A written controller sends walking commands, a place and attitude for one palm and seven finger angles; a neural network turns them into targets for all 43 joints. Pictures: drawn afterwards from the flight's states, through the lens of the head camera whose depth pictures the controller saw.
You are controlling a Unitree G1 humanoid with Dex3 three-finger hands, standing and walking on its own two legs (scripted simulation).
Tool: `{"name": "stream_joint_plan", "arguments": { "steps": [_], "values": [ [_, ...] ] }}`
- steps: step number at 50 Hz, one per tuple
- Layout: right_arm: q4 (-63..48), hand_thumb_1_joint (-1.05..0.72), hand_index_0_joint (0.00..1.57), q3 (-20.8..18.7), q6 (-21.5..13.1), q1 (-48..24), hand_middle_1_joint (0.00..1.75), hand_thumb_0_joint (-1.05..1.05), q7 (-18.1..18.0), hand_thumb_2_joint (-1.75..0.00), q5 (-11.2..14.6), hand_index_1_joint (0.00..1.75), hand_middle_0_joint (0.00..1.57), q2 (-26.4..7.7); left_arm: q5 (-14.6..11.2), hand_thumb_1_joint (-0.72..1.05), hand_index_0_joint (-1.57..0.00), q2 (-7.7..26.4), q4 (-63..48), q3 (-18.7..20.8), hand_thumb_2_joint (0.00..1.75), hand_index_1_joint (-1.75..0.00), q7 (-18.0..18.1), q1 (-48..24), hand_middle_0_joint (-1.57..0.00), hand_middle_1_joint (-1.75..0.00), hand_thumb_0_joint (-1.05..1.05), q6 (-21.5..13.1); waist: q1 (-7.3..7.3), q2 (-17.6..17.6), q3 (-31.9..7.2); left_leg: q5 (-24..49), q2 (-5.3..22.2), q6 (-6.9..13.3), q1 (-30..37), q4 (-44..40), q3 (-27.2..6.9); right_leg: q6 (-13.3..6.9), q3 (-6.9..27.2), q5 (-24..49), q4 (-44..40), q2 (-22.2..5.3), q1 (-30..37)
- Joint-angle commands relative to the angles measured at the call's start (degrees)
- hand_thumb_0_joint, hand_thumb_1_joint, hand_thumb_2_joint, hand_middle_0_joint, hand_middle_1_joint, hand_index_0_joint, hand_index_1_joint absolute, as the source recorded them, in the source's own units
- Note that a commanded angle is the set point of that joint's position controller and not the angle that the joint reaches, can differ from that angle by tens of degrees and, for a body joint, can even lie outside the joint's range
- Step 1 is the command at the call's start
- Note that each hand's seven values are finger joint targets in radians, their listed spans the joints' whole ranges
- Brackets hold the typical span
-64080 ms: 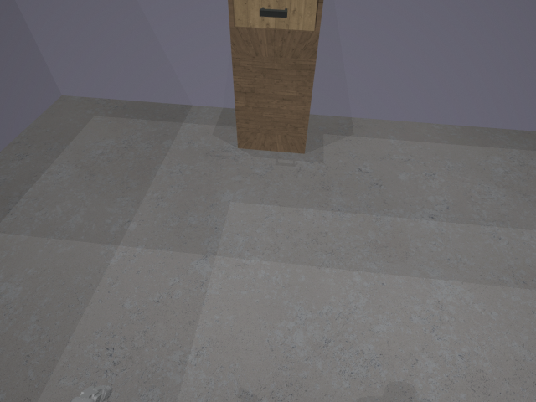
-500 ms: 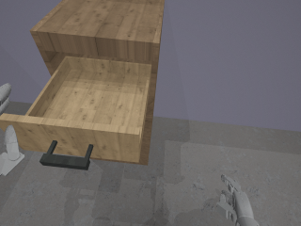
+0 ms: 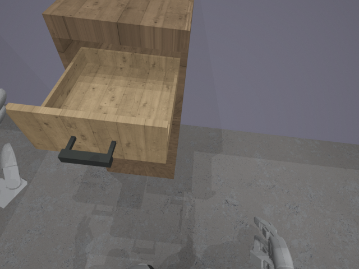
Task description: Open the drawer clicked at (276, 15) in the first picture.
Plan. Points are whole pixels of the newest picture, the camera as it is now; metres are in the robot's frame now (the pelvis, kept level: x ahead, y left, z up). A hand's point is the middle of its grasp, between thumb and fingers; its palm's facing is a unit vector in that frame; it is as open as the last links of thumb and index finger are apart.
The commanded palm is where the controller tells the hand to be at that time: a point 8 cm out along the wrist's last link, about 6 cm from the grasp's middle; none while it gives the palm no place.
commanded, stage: step back with the hand held close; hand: left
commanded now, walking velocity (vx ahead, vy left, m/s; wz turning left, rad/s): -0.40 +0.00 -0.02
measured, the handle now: (89, 150) +0.36 +0.25 +0.02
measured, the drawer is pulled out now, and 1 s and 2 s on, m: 0.29 0.29 0.29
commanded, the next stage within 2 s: stop stepping back and stand still in 0.06 s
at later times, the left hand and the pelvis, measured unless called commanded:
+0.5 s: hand out of the picture +0.05 +0.20 +0.18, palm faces +0.43 -0.79 -0.45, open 7.4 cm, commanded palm -0.02 +0.24 +0.20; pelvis -0.13 -0.04 +0.00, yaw +4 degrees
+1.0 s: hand out of the picture +0.04 +0.21 +0.18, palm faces +0.45 -0.75 -0.48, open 7.4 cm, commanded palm none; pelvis -0.14 -0.04 +0.00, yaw +5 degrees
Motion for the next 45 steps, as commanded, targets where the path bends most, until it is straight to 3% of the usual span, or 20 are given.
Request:
{"name": "stream_joint_plan", "arguments": {
  "steps": [1,3,5,6,7,8,9,12,19,23,25,29,32,36,38,39,41,42,43,45],
  "values": [
    [-7.2,-0.90,0.20,-3.5,-3.1,-5.0,0.30,0.00,-0.4,-0.90,0.0,0.30,0.20,-10.5,-0.6,0.90,-0.20,8.0,-10.7,5.8,0.90,-0.30,0.5,0.6,-0.20,-0.30,0.00,-3.2,-0.19,14.7,-12.1,20.6,12.6,6.1,12.2,-9.5,-10.8,0.2,-1.4,0.2,-9.6,0.1,4.8],
    [-7.3,-0.90,0.20,-3.0,-2.9,-6.3,0.30,0.00,-0.5,-0.90,0.3,0.30,0.20,-10.6,-1.2,0.90,-0.20,8.1,-8.0,6.2,0.90,-0.30,0.1,0.1,-0.20,-0.30,0.00,-3.1,0.13,12.8,-10.6,11.2,12.4,5.3,8.1,-9.9,-11.0,-0.1,-1.3,4.4,-19.1,-0.4,9.9],
    [-8.3,-0.90,0.20,-3.2,-2.1,-7.0,0.30,0.00,-0.4,-0.90,0.8,0.30,0.20,-10.4,-1.3,0.90,-0.20,9.2,-7.0,7.2,0.90,-0.30,-0.7,0.8,-0.20,-0.30,0.00,-3.7,0.74,8.9,-10.6,-1.1,7.8,2.1,5.3,-6.8,-6.6,-1.1,-2.4,13.8,-30.7,-1.8,14.8],
    [-9.0,-0.90,0.20,-3.5,-1.2,-7.1,0.30,0.00,-0.4,-0.90,0.9,0.30,0.20,-9.9,-0.9,0.90,-0.20,11.8,-7.0,8.8,0.90,-0.30,-1.0,1.5,-0.20,-0.30,0.00,-4.0,0.35,1.1,-10.4,-7.2,2.8,-0.5,4.9,-0.1,-1.2,-3.2,1.5,20.0,-34.3,-6.7,12.6],
    [-9.5,-0.90,0.20,-3.2,-0.4,-7.4,0.30,0.00,-0.5,-0.90,1.7,0.30,0.20,-8.5,-1.2,0.90,-0.20,12.8,-6.3,8.5,0.90,-0.30,-1.0,0.6,-0.20,-0.30,0.00,-4.5,0.05,-11.0,-9.8,-13.7,-2.7,-3.0,3.6,14.2,2.9,-7.3,12.9,24.6,-37.5,-18.0,6.3],
    [-9.1,-0.90,0.20,-3.8,-0.3,-8.3,0.30,0.00,-0.9,-0.90,2.7,0.30,0.20,-8.6,-1.4,0.90,-0.20,11.8,-5.4,7.6,0.90,-0.30,-0.5,-1.0,-0.20,-0.30,0.00,-4.6,1.12,-13.9,-9.9,-20.2,-4.6,-2.8,-1.2,30.4,-0.2,-10.4,16.9,32.3,-37.4,-24.8,3.5],
    [-8.1,-0.90,0.20,-4.4,-0.3,-6.6,0.30,0.00,-1.0,-0.90,2.9,0.30,0.20,-9.2,-1.3,0.90,-0.20,9.6,-3.5,6.8,0.90,-0.30,-0.2,2.5,-0.20,-0.30,0.00,-3.9,-0.02,-10.6,-11.6,-19.1,-3.9,-2.2,-3.6,36.8,-4.2,-8.9,11.8,39.0,-33.8,-23.1,7.0],
    [-11.2,-0.90,0.20,-1.8,1.7,-8.6,0.30,0.00,-2.0,-0.90,2.3,0.30,0.20,-6.7,-0.1,0.90,-0.20,8.5,-2.6,7.3,0.90,-0.30,0.7,6.0,-0.20,-0.30,0.00,-2.3,-1.27,-5.0,-12.4,-14.1,-1.7,-2.3,-5.4,25.4,-1.0,-8.6,7.4,46.2,-27.7,-18.6,15.8],
    [-10.0,-0.90,0.20,-2.7,-0.4,-3.5,0.30,0.00,-2.7,-0.90,1.3,0.30,0.20,-10.1,0.8,0.90,-0.20,7.4,-4.0,3.9,0.90,-0.30,2.3,1.1,-0.20,-0.30,0.00,-2.6,-1.09,-5.2,-9.3,-9.5,-2.6,1.6,8.6,-6.7,2.7,-5.1,10.5,22.2,-31.2,-17.5,17.7],
    [-11.1,-0.90,0.20,-4.0,-1.8,-2.7,0.30,0.00,-2.1,-0.90,1.8,0.30,0.20,-12.3,0.6,0.90,-0.20,8.8,-8.1,3.5,0.90,-0.30,1.9,-0.5,-0.20,-0.30,0.00,-4.3,-0.42,7.0,-9.7,4.2,4.4,3.4,13.7,-11.5,-2.7,-1.0,3.7,23.0,-22.1,-8.9,18.3],
    [-10.4,-0.90,0.20,-3.7,-1.8,-1.7,0.30,0.00,-1.7,-0.90,1.7,0.30,0.20,-11.5,1.0,0.90,-0.20,10.7,-8.5,5.7,0.90,-0.30,1.9,0.8,-0.20,-0.30,0.00,-4.6,-1.43,12.3,-10.5,6.2,4.9,3.9,12.8,-8.1,-2.9,-1.3,-0.4,21.3,-18.6,-6.9,16.3],
    [-9.2,-0.90,0.20,-3.3,-2.2,-3.0,0.30,0.00,-2.4,-0.90,1.8,0.30,0.20,-11.9,1.1,0.90,-0.20,7.0,-1.2,3.2,0.90,-0.30,2.0,-3.8,-0.20,-0.30,0.00,-4.0,-1.15,4.7,1.0,-30.2,3.6,4.7,-3.2,-11.7,-5.3,-2.2,4.0,-4.7,-25.0,-5.3,13.1],
    [-8.4,-0.90,0.20,-3.5,-1.9,-3.4,0.30,0.00,-2.9,-0.90,1.8,0.30,0.20,-12.0,1.6,0.90,-0.20,6.0,4.0,1.9,0.90,-0.30,1.6,-8.8,-0.20,-0.30,0.00,-3.5,-1.79,-1.9,4.3,-27.7,0.9,4.1,-2.5,-4.1,-3.6,-4.4,10.1,-11.1,-29.5,-6.7,6.2],
    [-7.4,-0.90,0.20,-3.3,-1.0,-2.4,0.30,0.00,-2.4,-0.90,1.7,0.30,0.20,-11.1,1.6,0.90,-0.20,6.7,4.6,2.1,0.90,-0.30,1.0,-9.8,-0.20,-0.30,0.00,-4.1,-2.05,-5.7,-1.6,-18.5,-2.7,3.2,4.8,6.5,1.9,-7.4,17.7,-12.6,-33.5,-12.8,4.3],
    [-7.6,-0.90,0.20,-2.3,-1.0,-2.7,0.30,0.00,-2.5,-0.90,1.0,0.30,0.20,-10.0,1.5,0.90,-0.20,6.5,1.7,1.8,0.90,-0.30,1.1,-9.1,-0.20,-0.30,0.00,-4.3,-2.21,-3.7,-2.9,-19.1,-2.0,3.6,8.6,0.0,1.1,-7.2,14.7,-13.1,-31.7,-12.5,3.5],
    [-7.7,-0.90,0.20,-2.0,-1.0,-2.6,0.30,0.00,-2.7,-0.90,0.8,0.30,0.20,-10.3,1.5,0.90,-0.20,6.7,0.5,1.9,0.90,-0.30,1.2,-8.4,-0.20,-0.30,0.00,-4.4,-2.22,0.4,-2.3,-23.5,-0.6,4.4,9.2,-5.0,-2.9,-5.8,11.2,-13.5,-27.5,-9.3,1.4],
    [-8.2,-0.90,0.20,-1.8,-1.9,-3.0,0.30,0.00,-2.9,-0.90,1.0,0.30,0.20,-11.0,2.2,0.90,-0.20,7.2,-4.7,2.6,0.90,-0.30,1.7,-9.3,-0.20,-0.30,0.00,-4.5,-2.12,17.2,-0.4,-39.9,12.4,8.9,8.8,-20.9,-22.9,-1.5,-0.5,-3.4,-4.0,-0.5,-4.4],
    [-8.3,-0.90,0.20,-1.7,-2.6,-2.6,0.30,0.00,-2.7,-0.90,0.7,0.30,0.20,-9.3,3.3,0.90,-0.20,7.6,-5.5,2.8,0.90,-0.30,2.0,-9.8,-0.20,-0.30,0.00,-4.3,-2.56,16.8,1.0,-39.2,16.6,11.8,4.5,-23.3,-28.6,-1.2,-0.2,-0.2,7.1,-0.9,-5.4],
    [-7.8,-0.90,0.20,-2.0,-3.3,-2.1,0.30,0.00,-2.3,-0.90,0.3,0.30,0.20,-8.9,3.5,0.90,-0.20,8.2,-5.0,3.3,0.90,-0.30,1.9,-9.4,-0.20,-0.30,0.00,-4.2,-2.37,11.8,2.1,-29.9,15.9,13.0,5.0,-21.3,-26.5,-1.4,1.8,1.0,9.6,-2.5,-7.4],
    [-6.7,-0.90,0.20,-2.0,-3.9,-1.9,0.30,0.00,-1.8,-0.90,0.8,0.30,0.20,-9.7,2.7,0.90,-0.20,7.0,-2.9,2.8,0.90,-0.30,1.9,-4.0,-0.20,-0.30,0.00,-3.5,-0.44,7.2,0.2,-8.7,12.5,10.1,8.2,-14.2,-14.3,-0.9,-0.7,1.9,-0.5,-3.7,-3.3]
  ]
}}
